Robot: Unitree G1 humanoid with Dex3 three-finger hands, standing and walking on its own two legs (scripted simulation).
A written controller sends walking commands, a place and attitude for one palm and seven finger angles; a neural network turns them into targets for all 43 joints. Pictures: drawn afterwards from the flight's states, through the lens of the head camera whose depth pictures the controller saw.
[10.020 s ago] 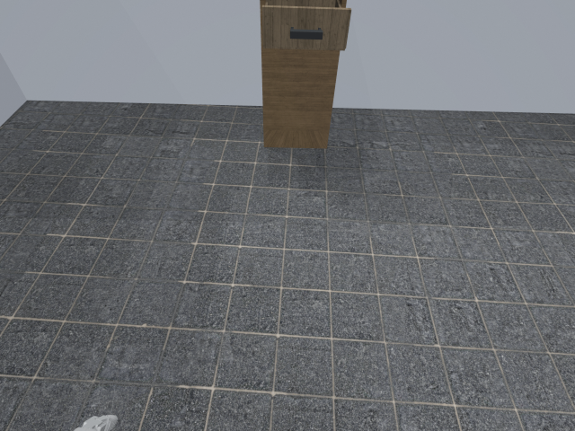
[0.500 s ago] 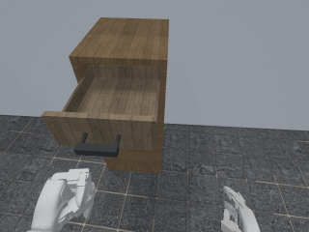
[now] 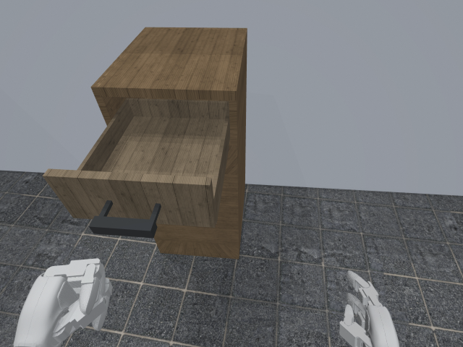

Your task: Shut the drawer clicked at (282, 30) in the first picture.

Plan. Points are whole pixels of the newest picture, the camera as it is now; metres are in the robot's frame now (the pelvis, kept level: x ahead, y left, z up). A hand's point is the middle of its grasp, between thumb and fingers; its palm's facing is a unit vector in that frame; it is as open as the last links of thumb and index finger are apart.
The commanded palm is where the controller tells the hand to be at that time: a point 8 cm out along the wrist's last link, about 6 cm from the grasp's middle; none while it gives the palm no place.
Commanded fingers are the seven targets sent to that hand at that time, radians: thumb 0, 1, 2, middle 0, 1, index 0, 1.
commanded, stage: bring the fist close to the handle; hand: left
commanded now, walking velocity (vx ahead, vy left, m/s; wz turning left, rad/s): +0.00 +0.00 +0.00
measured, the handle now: (128, 216) +0.34 +0.25 +0.03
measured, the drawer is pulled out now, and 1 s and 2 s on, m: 0.29 0.29 0.28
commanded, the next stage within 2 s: push the drawer shut in 1.22 s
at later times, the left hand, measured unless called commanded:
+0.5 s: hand (113, 287) +0.19 +0.21 +0.05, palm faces +0.00 -1.00 -0.06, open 3.3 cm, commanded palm +0.17 +0.26 +0.06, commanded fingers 0.00 0.90 0.90 -1.40 -1.60 -1.40 -1.60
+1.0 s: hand (132, 272) +0.23 +0.20 +0.02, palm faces -0.02 -1.00 -0.04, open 3.3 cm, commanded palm +0.21 +0.26 +0.03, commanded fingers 0.00 0.90 0.90 -1.40 -1.60 -1.40 -1.60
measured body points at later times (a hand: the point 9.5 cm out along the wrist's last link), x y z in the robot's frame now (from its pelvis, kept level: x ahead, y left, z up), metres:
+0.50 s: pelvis +0.00 +0.02 -0.01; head +0.03 +0.01 +0.44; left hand +0.19 +0.26 +0.06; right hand +0.17 -0.22 -0.09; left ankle +0.01 +0.12 -0.71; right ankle -0.01 -0.07 -0.71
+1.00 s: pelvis -0.01 +0.05 -0.04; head +0.05 +0.05 +0.41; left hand +0.23 +0.25 +0.03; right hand +0.16 -0.18 -0.11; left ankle +0.01 +0.12 -0.71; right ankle -0.01 -0.07 -0.71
